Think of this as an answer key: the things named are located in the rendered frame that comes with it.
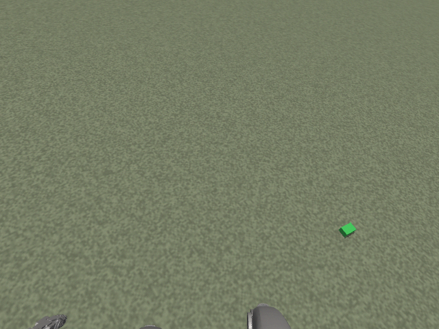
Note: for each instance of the left robot hand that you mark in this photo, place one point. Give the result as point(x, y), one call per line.
point(55, 322)

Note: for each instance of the small box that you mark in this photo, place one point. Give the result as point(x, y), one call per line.
point(347, 229)

